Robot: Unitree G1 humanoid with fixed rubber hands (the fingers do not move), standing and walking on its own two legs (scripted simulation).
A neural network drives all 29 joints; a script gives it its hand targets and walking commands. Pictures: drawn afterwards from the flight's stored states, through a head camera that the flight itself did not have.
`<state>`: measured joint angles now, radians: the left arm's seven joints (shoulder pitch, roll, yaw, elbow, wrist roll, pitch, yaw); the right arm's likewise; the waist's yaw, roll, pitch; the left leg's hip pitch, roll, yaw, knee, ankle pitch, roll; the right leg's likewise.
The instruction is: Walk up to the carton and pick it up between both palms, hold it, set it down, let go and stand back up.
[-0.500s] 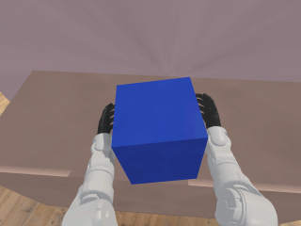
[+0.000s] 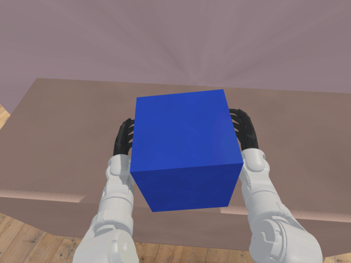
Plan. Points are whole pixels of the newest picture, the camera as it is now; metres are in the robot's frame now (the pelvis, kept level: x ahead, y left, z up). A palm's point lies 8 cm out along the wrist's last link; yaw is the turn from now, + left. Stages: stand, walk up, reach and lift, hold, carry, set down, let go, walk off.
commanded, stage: set down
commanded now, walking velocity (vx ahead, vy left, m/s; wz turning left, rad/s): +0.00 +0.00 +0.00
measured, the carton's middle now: (185, 155) +0.38 +0.04 -0.01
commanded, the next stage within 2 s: none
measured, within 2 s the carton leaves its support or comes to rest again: rests again in 0.10 s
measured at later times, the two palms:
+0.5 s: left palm (125, 151) +0.36 +0.18 +0.02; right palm (249, 146) +0.40 -0.12 +0.03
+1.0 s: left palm (123, 152) +0.37 +0.20 -0.01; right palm (245, 144) +0.42 -0.12 +0.01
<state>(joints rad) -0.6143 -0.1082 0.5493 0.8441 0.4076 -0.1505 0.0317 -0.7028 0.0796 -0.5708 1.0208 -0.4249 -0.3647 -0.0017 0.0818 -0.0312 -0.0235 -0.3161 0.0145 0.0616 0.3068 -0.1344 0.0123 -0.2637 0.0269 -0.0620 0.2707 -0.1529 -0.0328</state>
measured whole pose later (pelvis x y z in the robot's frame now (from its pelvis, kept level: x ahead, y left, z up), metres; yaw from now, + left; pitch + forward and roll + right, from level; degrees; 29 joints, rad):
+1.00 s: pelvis +0.00 +0.00 -0.02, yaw -2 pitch +19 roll -2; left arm -0.72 0.04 0.28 1.20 0.08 -0.33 0.16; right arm -0.84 -0.12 -0.08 1.33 0.10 -0.33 -0.08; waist 0.11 -0.02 -0.20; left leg -0.65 0.06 0.07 0.54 -0.22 0.01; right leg -0.58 0.05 -0.05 0.45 -0.20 -0.04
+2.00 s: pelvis -0.02 -0.02 -0.01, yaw +1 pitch +12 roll -1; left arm -0.89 0.32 0.05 0.92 -0.23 0.19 0.07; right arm -1.00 -0.33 0.13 1.12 0.45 0.10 -0.06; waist 0.10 -0.03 -0.17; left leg -0.47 0.04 0.04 0.40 -0.14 -0.02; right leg -0.41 0.05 -0.09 0.37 -0.16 -0.06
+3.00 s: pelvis -0.01 -0.01 +0.00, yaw +0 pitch +2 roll +0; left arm -0.07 0.18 0.10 0.32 -0.12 0.05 0.06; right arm -0.16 -0.19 0.03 0.49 0.27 -0.07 0.00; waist 0.06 -0.04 -0.03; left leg -0.23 0.02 0.05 0.35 -0.15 -0.01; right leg -0.19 0.03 -0.07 0.34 -0.19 -0.05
